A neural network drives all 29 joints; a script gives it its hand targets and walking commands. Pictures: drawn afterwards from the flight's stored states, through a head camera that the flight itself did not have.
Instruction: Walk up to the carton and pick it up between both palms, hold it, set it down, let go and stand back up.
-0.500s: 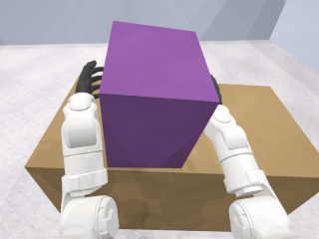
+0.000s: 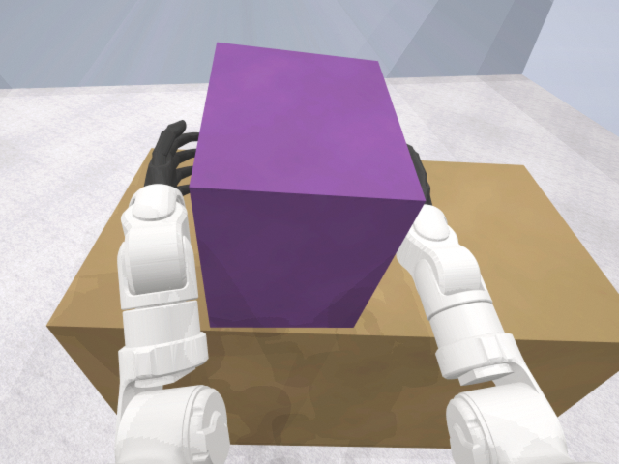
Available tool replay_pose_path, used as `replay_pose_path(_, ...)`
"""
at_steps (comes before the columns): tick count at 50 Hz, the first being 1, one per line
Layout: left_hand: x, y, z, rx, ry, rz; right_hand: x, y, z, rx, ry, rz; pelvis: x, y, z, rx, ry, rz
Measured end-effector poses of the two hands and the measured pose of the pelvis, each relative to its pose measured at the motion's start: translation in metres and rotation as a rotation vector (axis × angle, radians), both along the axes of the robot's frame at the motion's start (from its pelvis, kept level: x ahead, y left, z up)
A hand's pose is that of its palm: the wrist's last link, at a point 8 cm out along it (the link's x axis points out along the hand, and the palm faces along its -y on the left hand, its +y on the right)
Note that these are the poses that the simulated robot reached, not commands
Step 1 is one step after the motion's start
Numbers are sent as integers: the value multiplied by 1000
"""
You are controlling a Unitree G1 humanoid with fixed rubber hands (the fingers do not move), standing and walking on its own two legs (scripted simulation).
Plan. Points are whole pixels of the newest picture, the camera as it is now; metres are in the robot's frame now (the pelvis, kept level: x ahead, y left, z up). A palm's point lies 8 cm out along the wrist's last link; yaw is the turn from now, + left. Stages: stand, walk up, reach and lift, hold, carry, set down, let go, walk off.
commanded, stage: hold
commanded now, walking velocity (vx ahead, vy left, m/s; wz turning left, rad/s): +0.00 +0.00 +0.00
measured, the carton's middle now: (291, 198) +0.40 +0.01 +0.17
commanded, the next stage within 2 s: none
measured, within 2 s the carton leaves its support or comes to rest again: neither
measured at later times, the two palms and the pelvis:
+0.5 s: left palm (166, 190) +0.36 +0.16 +0.21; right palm (411, 205) +0.36 -0.14 +0.18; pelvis +0.00 +0.00 +0.00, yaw +0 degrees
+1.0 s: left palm (167, 190) +0.36 +0.16 +0.21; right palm (411, 206) +0.36 -0.14 +0.18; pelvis +0.00 +0.00 +0.00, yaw +0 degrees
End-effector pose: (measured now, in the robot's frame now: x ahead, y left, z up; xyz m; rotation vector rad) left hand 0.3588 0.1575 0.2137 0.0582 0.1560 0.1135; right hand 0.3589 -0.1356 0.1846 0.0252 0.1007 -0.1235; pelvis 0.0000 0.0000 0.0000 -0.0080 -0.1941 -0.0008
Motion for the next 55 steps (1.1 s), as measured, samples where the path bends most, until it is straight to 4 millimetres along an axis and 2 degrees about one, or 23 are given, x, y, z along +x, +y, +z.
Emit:
replay_pose_path(12, 1, 4, -1, 2, 12, 10, 4, 4, -2, 6, 11, 9, -2, 0, 0, 0, 6, 5)
replay_pose_path(55, 0, -2, -2, -1, 5, 0, 0, -2, -1, 2, -1, -2, 0, -1, 0, 0, 0, 0)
